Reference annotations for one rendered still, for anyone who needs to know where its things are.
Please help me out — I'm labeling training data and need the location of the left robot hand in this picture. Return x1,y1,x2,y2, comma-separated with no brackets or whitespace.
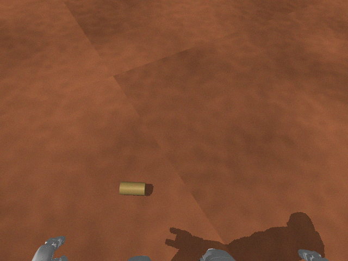
32,236,68,261

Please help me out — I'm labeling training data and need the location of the right robot hand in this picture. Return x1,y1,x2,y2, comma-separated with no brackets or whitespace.
298,249,328,261

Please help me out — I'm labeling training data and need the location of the can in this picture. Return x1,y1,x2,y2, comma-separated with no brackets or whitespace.
119,182,146,196

